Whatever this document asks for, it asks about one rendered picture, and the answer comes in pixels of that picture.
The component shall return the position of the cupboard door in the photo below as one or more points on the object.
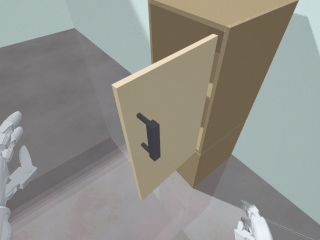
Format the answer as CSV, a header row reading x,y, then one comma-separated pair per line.
x,y
172,92

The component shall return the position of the robot right hand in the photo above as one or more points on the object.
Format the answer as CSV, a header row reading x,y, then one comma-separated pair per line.
x,y
256,228

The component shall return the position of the robot left hand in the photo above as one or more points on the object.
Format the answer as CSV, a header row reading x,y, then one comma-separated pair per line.
x,y
9,136

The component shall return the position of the handle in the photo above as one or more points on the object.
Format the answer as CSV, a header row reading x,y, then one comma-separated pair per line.
x,y
153,137

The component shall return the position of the left robot forearm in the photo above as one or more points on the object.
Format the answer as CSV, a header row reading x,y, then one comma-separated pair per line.
x,y
6,232

